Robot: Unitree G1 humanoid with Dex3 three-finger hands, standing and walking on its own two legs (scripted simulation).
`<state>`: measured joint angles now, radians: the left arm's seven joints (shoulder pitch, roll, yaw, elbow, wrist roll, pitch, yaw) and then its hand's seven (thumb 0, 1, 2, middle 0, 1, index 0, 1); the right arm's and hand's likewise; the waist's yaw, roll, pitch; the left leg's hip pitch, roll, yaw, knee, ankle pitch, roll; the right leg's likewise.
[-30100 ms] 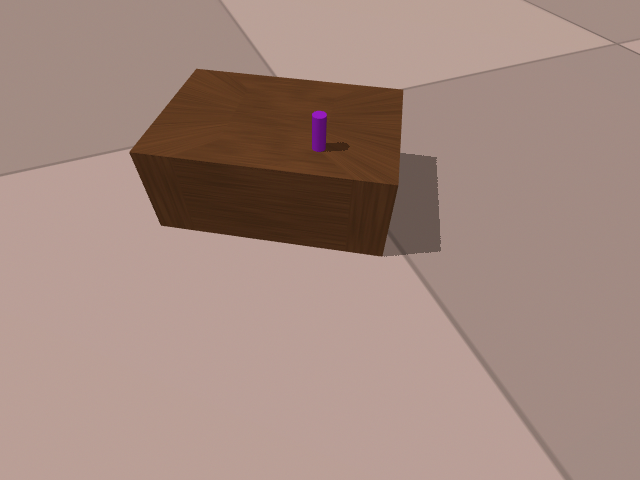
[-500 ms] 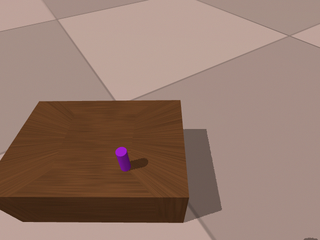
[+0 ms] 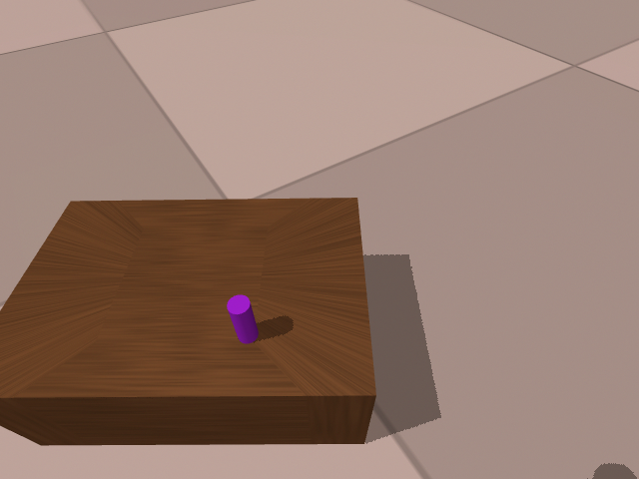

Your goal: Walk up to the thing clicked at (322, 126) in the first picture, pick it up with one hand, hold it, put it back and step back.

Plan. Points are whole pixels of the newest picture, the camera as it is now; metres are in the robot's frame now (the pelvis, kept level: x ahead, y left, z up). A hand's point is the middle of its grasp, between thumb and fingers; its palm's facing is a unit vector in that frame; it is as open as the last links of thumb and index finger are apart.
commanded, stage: stand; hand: left
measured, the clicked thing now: (243, 320) +0.51 +0.20 -0.32
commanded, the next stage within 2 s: none
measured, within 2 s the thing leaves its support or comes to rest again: neither
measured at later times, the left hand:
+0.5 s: hand out of the picture +0.08 +0.25 -0.15, palm faces -0.01 -0.93 -0.36, open 8.4 cm
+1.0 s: hand out of the picture +0.09 +0.25 -0.15, palm faces -0.02 -0.94 -0.35, open 7.4 cm
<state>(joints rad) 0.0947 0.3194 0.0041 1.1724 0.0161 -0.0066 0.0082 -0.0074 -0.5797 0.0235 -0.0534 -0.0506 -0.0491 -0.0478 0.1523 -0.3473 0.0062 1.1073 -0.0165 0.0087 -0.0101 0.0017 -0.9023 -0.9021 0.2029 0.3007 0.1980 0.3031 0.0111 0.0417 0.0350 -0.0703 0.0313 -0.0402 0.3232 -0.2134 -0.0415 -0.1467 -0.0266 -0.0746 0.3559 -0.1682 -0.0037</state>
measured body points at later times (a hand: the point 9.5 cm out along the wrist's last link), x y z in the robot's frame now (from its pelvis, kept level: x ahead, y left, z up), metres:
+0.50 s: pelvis +0.01 +0.00 +0.00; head +0.02 -0.02 +0.45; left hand +0.08 +0.30 -0.13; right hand +0.08 -0.30 -0.14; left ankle -0.02 +0.15 -0.75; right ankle +0.02 -0.11 -0.75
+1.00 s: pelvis +0.01 +0.00 +0.00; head +0.02 -0.01 +0.45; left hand +0.09 +0.30 -0.13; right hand +0.08 -0.30 -0.14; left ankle -0.02 +0.15 -0.75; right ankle +0.02 -0.11 -0.75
